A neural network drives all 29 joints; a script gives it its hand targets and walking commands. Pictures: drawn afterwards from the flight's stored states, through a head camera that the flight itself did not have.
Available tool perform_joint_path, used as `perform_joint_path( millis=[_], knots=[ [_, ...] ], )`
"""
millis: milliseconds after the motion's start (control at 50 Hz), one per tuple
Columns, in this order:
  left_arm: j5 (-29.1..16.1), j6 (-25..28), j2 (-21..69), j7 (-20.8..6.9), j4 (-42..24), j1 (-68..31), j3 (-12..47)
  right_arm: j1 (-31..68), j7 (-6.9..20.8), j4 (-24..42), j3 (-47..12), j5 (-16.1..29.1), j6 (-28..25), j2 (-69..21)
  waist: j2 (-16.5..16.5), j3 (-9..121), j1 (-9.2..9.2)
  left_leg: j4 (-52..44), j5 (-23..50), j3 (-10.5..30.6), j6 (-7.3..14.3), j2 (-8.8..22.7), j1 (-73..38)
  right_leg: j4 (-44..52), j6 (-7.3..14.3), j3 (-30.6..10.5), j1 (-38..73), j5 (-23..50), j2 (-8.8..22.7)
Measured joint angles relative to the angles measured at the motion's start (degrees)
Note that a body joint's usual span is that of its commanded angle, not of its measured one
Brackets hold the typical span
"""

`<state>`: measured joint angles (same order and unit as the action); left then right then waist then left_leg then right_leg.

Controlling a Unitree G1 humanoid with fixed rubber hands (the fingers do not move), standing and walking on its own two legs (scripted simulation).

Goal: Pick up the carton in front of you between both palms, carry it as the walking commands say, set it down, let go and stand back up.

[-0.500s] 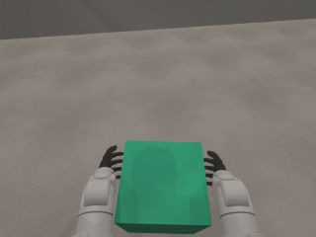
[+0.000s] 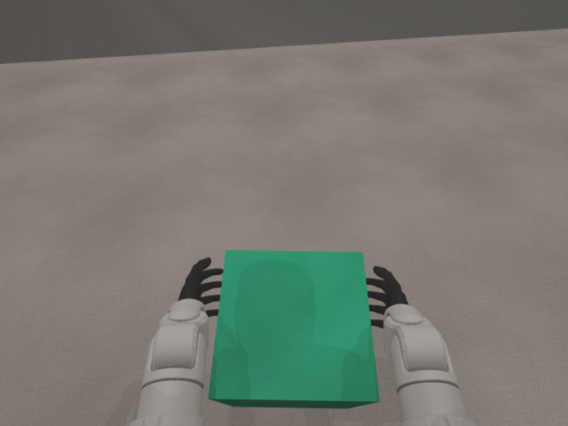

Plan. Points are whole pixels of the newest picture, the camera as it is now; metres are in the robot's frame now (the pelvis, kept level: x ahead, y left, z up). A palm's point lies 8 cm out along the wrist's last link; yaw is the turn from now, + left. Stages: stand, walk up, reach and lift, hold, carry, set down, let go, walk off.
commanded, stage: carry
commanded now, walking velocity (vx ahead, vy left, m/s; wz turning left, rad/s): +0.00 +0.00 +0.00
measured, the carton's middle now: (292, 336) +0.30 +0.00 -0.06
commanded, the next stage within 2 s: hold in 0.26 s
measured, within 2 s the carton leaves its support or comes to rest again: neither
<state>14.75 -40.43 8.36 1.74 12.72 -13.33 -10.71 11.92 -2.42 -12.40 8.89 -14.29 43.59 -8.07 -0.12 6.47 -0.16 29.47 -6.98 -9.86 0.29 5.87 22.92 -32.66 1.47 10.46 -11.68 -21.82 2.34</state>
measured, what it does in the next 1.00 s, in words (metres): shifts its weight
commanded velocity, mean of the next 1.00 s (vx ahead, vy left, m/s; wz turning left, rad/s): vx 0.00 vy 0.00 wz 0.00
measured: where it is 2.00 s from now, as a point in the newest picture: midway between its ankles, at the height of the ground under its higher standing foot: outside the picture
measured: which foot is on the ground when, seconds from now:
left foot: down 0.00-1.00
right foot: down 0.00-1.00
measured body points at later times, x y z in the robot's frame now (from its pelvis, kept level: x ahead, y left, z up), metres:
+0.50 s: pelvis -0.01 +0.01 +0.01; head -0.03 +0.03 +0.46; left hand +0.31 +0.11 +0.04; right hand +0.26 -0.19 +0.03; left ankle +0.09 +0.15 -0.73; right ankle -0.04 -0.09 -0.73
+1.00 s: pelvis +0.00 +0.06 +0.01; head -0.02 +0.09 +0.46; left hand +0.34 +0.14 +0.05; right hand +0.27 -0.15 +0.04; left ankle +0.09 +0.15 -0.73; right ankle -0.04 -0.09 -0.73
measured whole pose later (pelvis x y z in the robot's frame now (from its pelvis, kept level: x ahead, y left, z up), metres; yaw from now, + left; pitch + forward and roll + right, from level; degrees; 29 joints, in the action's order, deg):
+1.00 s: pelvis +0.00 +0.06 +0.01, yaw -13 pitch -6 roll +0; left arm 17.7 -39.6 9.4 0.0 15.7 -17.6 -14.2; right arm 16.9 0.7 -20.0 15.0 -17.4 38.6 -9.2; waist -3.1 -1.8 -1.1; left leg 21.7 -6.9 0.4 1.1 -1.8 8.5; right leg -23.3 -0.7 -7.4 -2.1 -15.3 0.6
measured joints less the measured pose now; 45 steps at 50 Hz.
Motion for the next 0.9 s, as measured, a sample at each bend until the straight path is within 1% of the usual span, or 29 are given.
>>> perform_joint_path(
  millis=[260,280,300,320,340,360,380,460,520,620,760,900],
  knots=[
    [-0.16,-0.11,0.04,0.16,-0.67,-0.18,0.06,0.25,-0.19,0.62,0.05,0.08,-0.16,-0.05,0.08,-0.48,-0.18,-0.13,0.46,0.21,-0.13,0.14,0.4,-0.31,0.2,0.15,-0.55,0.13,-0.1],
    [-0.12,-0.05,0.05,0.0,-1.11,-0.06,0.02,0.39,-0.01,0.25,0.21,-0.05,-0.72,-0.09,-0.27,-1.83,-0.46,-0.99,1.23,1.05,-0.03,-0.56,-1.15,0.08,0.57,-0.42,0.6,0.54,-0.17],
    [-0.04,-0.03,-0.06,-0.31,-2.09,0.43,0.03,0.57,0.24,-0.46,0.13,-0.28,-1.67,-0.14,-0.85,-3.54,-0.97,-2.45,0.84,3.1,-0.05,-1.74,-3.5,1.04,1.2,-2.13,2.23,1.09,-0.55],
    [0.0,0.05,-0.19,-0.55,-3.0,1.03,0.14,0.72,0.42,-1.15,0.0,-0.46,-2.57,-0.17,-1.2,-5.05,-1.4,-3.81,1.97,5.12,-0.41,-2.66,-5.57,2.2,1.06,-3.37,3.79,1.64,-0.88],
    [-0.04,0.17,-0.31,-0.79,-3.72,1.62,0.2,0.86,0.47,-1.76,-0.12,-0.58,-3.29,-0.2,-1.27,-6.24,-1.75,-4.99,1.31,7.49,-0.64,-3.27,-7.45,3.48,0.77,-4.58,5.14,2.34,-1.42],
    [-0.16,0.32,-0.37,-1.02,-4.13,2.03,0.31,0.94,0.45,-2.16,-0.09,-0.68,-3.8,-0.2,-1.21,-7.2,-1.76,-5.9,2.16,9.33,-1.44,-3.6,-8.8,4.81,0.55,-5.57,6.37,3.15,-1.98],
    [-0.27,0.45,-0.42,-1.22,-4.33,2.35,0.52,1.01,0.29,-2.47,0.12,-0.64,-4.12,-0.21,-0.98,-7.91,-1.7,-6.46,2.29,11.14,-1.52,-3.82,-10.06,6.0,0.43,-6.56,7.42,3.93,-2.63],
    [0.23,0.96,-0.31,-1.24,-3.07,1.73,1.41,0.85,-0.15,-2.71,1.47,0.02,-4.62,-0.15,-1.5,-9.28,-0.44,-7.43,0.96,12.84,-2.66,-4.23,-12.71,7.85,0.02,-9.65,9.26,5.43,-3.48],
    [1.26,1.22,-0.11,-0.91,-1.47,0.57,1.19,0.76,0.24,-2.79,2.04,0.51,-4.56,-0.13,-2.02,-9.41,0.01,-7.54,0.66,12.83,-2.86,-4.57,-13.69,8.17,-0.47,-11.87,9.57,5.91,-3.72],
    [2.42,1.34,0.25,-0.49,0.6,-1.13,-0.14,0.97,1.08,-3.31,2.31,0.67,-4.36,-0.17,-2.74,-8.97,0.04,-7.9,0.44,11.57,-1.74,-5.18,-14.36,8.68,-1.46,-14.1,9.65,6.42,-3.28],
    [2.49,1.06,0.38,-0.98,1.09,-1.74,-1.49,2.34,1.91,-4.73,2.95,-0.75,-4.22,-0.46,-2.71,-8.29,-0.56,-8.31,0.49,10.63,-0.32,-6.39,-14.52,9.83,-2.59,-15.65,9.86,7.02,-2.18],
    [2.51,0.7,0.49,-1.65,1.17,-2.22,-1.94,3.23,2.48,-5.5,4.0,-1.81,-4.24,-0.68,-2.81,-8.07,-0.78,-8.31,0.4,10.35,0.56,-7.32,-14.59,10.26,-2.67,-16.94,10.02,7.08,-1.67]
  ],
)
